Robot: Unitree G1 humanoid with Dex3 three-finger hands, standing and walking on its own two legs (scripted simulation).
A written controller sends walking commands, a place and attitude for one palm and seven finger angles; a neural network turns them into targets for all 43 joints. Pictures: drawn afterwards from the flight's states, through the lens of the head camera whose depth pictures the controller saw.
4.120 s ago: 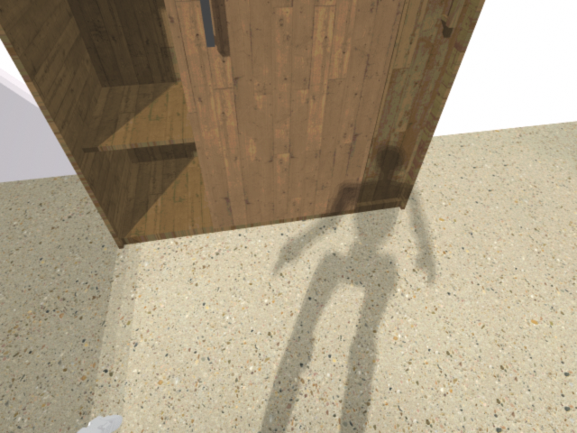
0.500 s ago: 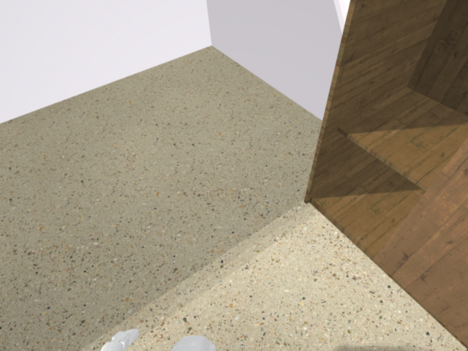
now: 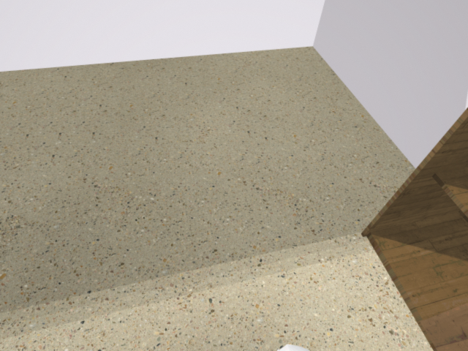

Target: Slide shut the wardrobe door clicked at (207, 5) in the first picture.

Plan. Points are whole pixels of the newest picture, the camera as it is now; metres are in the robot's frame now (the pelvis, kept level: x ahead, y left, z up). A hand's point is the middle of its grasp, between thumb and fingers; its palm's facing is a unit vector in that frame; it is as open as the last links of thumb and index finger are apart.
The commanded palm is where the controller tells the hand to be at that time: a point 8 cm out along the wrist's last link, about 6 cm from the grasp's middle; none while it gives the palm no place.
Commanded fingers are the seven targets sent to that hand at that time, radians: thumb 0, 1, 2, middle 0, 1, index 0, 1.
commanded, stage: walk to a spot facing it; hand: right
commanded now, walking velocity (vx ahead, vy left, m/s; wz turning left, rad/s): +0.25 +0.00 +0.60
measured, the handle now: out of the picture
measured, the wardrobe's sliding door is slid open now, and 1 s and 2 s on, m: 0.40 0.40 0.40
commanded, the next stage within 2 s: turn to face it in 0.50 s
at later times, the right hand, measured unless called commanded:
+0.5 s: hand (338, 322) +0.22 -0.21 -0.17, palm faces -0.28 +0.95 -0.16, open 7.4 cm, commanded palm none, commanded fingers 0.00 -0.90 -0.90 0.20 0.30 0.20 0.30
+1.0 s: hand (287, 258) +0.35 -0.11 -0.18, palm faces -0.29 +0.95 -0.13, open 7.4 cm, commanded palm none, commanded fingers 0.00 -0.90 -0.90 0.20 0.30 0.20 0.30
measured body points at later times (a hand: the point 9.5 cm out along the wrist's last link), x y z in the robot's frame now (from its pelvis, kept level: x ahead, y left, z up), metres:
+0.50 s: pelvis +0.10 -0.04 +0.00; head +0.14 -0.05 +0.45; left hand +0.01 +0.19 -0.13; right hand +0.24 -0.26 -0.16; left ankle +0.10 +0.12 -0.66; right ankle +0.05 -0.14 -0.74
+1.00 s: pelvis +0.18 +0.00 -0.01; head +0.21 -0.01 +0.43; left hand +0.13 +0.23 -0.16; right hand +0.37 -0.16 -0.16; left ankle +0.16 +0.12 -0.74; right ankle +0.23 -0.08 -0.73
